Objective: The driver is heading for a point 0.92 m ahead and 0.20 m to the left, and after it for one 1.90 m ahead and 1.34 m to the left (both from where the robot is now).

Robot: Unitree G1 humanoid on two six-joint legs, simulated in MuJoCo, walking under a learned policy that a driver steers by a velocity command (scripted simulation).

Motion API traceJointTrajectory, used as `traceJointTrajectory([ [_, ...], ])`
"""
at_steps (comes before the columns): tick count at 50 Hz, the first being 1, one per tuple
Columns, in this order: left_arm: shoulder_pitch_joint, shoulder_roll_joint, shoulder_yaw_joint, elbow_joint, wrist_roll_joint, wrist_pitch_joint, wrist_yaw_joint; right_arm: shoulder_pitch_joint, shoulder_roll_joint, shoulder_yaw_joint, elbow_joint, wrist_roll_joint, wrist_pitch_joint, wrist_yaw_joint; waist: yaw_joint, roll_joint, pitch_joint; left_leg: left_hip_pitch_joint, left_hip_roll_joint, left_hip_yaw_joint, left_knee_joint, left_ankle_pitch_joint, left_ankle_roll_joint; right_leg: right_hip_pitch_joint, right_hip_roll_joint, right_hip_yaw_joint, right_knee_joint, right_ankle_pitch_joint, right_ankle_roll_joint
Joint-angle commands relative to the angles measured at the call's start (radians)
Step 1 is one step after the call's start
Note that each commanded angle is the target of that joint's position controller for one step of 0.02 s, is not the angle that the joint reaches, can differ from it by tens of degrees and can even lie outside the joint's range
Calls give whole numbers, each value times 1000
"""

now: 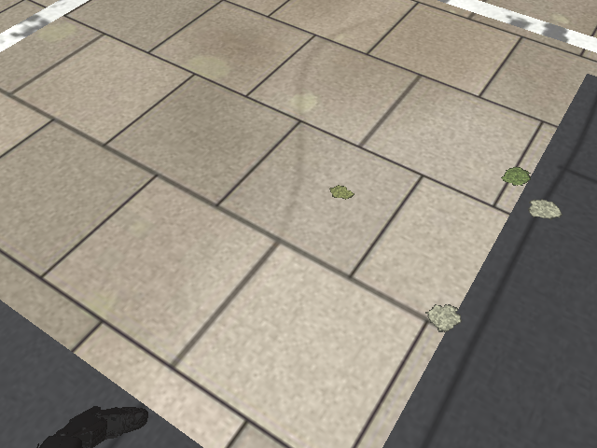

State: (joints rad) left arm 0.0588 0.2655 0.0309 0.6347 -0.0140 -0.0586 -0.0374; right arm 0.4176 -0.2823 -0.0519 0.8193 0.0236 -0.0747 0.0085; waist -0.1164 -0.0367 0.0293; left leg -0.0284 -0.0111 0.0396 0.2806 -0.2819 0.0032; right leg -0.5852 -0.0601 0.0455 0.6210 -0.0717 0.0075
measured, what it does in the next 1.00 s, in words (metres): walks ahead, turning left: right foot, then left foot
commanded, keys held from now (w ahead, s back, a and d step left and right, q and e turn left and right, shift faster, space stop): w+q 0.72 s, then w+e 0.28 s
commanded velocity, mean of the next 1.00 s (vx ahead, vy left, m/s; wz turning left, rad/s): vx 0.50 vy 0.00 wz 0.34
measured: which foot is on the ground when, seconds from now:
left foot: down 0.00-0.10, up 0.12-0.58, down 0.60-1.00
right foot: up 0.00-0.06, down 0.08-0.60, up 0.62-1.00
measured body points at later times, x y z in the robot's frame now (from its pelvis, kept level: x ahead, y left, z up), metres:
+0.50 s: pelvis +0.26 -0.01 -0.01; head +0.28 +0.01 +0.44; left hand +0.21 +0.28 -0.13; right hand +0.51 -0.19 -0.09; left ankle +0.39 +0.17 -0.70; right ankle +0.17 -0.14 -0.74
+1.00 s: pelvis +0.51 +0.11 +0.00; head +0.53 +0.13 +0.45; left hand +0.57 +0.41 -0.10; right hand +0.69 -0.11 -0.11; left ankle +0.40 +0.16 -0.74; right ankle +0.75 +0.04 -0.69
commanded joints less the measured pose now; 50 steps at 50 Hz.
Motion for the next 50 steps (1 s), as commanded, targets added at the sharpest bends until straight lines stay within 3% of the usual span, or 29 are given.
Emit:
traceJointTrajectory([
  [1,-54,96,30,-84,-7,-32,-7,-29,-203,-50,-46,10,0,-8,70,136,17,-46,261,-214,-52,310,167,113,33,-17,-96,4,-22],
  [3,87,142,58,-43,0,-36,3,-41,-192,-45,-41,10,6,-12,158,124,-63,-79,214,-177,108,465,125,357,62,-45,-162,0,-61],
  [4,230,191,80,-14,12,-35,16,-46,-150,-29,-49,-1,3,-11,227,101,-169,-184,157,-135,309,413,87,588,-8,9,-139,14,-99],
  [5,362,281,100,-4,38,-25,29,7,-49,1,-84,-22,-7,-11,244,-104,-334,-504,37,-58,680,51,17,946,-271,332,-128,-42,-199],
  [6,387,258,92,7,34,-17,26,54,-50,5,-86,2,-18,-15,233,-252,-410,-671,-14,-138,894,-316,0,970,-372,645,-273,-233,-281],
  [7,339,189,71,14,18,-17,24,0,-141,-23,-86,24,-16,-14,230,-150,-262,-749,41,-178,983,-260,2,855,-337,559,-311,-346,-253],
  [8,282,150,58,16,8,-18,23,-61,-147,-27,-102,24,-12,-13,208,-120,-155,-765,80,-148,979,-178,8,736,-300,423,-334,-333,-225],
  [9,220,118,49,20,13,-23,19,-89,-135,-28,-103,11,-5,-16,176,-79,-92,-733,109,-139,945,-105,6,621,-258,332,-371,-263,-210],
  [10,175,88,42,24,20,-31,16,-89,-123,-33,-99,3,8,-16,145,-90,-54,-689,134,-147,907,-51,4,539,-224,248,-405,-180,-199],
  [11,149,83,44,31,25,-38,16,-70,-102,-31,-93,6,20,-14,121,-102,-39,-636,146,-148,893,-14,-2,479,-208,186,-436,-120,-194],
  [13,134,89,52,50,26,-54,20,-76,-71,-27,-96,5,38,-12,102,-68,-18,-627,149,-147,873,40,-14,438,-205,91,-473,5,-203],
  [16,153,116,65,83,29,-60,30,-139,-60,-25,-126,-2,43,-9,108,-25,9,-678,150,-157,753,157,-27,460,-204,-14,-492,109,-207],
  [20,183,157,76,111,21,-48,43,-268,-36,-9,-168,-3,34,19,154,-4,43,-640,134,-88,516,320,-11,486,-191,-137,-504,127,-183],
  [25,246,201,92,151,-5,-18,46,-391,-50,-9,-240,-1,38,48,185,2,78,-657,111,-25,372,241,43,640,-236,-200,-446,208,-151],
  [27,241,230,100,153,-12,-3,50,-369,-77,-24,-255,-4,42,53,153,-27,34,-569,55,31,357,141,80,682,-236,-233,-330,503,-129],
  [28,235,244,104,151,-16,5,53,-307,-103,-39,-247,-5,46,52,112,-42,-16,-474,14,62,358,92,103,686,-228,-250,-215,664,-117],
  [29,221,244,102,147,-21,13,56,-173,-143,-65,-216,-2,49,46,32,-31,-89,-288,-37,82,308,113,135,639,-199,-278,-26,730,-92],
  [30,233,217,89,139,-11,11,60,-3,-211,-101,-171,1,58,29,-47,18,-179,9,-32,7,277,152,177,451,-161,-286,239,570,-50],
  [31,311,72,44,85,37,-7,52,4,-334,-122,-166,11,58,12,50,300,-233,336,234,-504,221,66,333,-3,8,-261,615,-313,21],
  [32,259,103,35,62,13,-47,41,16,-298,-103,-213,2,37,20,18,245,-418,442,359,-916,38,-104,448,-156,106,3,793,-542,28],
  [33,149,175,55,33,-28,-69,31,-6,-223,-82,-201,-8,21,26,-14,152,-303,386,331,-784,5,-65,381,-251,47,56,790,-450,4],
  [34,123,162,46,23,-28,-82,32,-48,-194,-73,-198,-6,12,24,19,112,-202,254,288,-649,12,6,343,-242,4,47,710,-366,-16],
  [35,123,157,48,36,-2,-86,39,-121,-163,-63,-206,-7,11,22,67,52,-136,109,246,-548,12,116,311,-180,-32,47,616,-310,-14],
  [36,137,171,56,44,15,-78,42,-170,-132,-52,-223,-16,9,17,103,65,-111,5,216,-478,-5,221,298,-103,-55,54,552,-271,-10],
  [37,169,168,58,58,15,-63,37,-197,-115,-44,-231,-26,9,13,128,78,-106,-53,209,-434,-25,281,294,-52,-68,46,525,-243,-2],
  [39,203,133,49,84,19,-39,33,-193,-113,-40,-212,-26,-1,8,138,74,-96,-126,202,-346,-55,411,298,-13,-74,12,459,-200,25],
  [42,122,98,33,67,15,-22,34,-158,-139,-41,-173,-27,-10,-3,108,85,-43,-162,176,-230,-98,423,267,-45,-83,-3,303,-23,45],
  [46,16,84,23,51,-1,-28,19,-129,-151,-37,-135,-28,-16,-6,53,94,5,-142,161,-136,-138,290,213,-19,-53,-26,71,219,24],
  [50,-55,91,22,20,-12,-30,-2,-88,-161,-43,-83,-25,-12,-3,22,82,50,4,223,-107,-129,286,202,-86,-28,-14,-25,194,-12],
])
Velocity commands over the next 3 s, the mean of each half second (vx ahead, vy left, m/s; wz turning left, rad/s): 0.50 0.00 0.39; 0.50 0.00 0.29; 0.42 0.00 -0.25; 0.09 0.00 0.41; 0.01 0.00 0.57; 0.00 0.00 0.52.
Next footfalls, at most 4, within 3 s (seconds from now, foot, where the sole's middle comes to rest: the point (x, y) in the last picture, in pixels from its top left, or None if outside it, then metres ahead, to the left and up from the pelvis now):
0.08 right None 0.21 -0.13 -0.78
0.60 left None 0.44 0.17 -0.78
1.14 right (236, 315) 0.81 0.08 -0.78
1.62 left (144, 264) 0.99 0.32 -0.78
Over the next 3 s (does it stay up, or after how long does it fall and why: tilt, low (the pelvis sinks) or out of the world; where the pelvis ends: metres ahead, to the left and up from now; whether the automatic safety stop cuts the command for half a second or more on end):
stays up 0.93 0.18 0.00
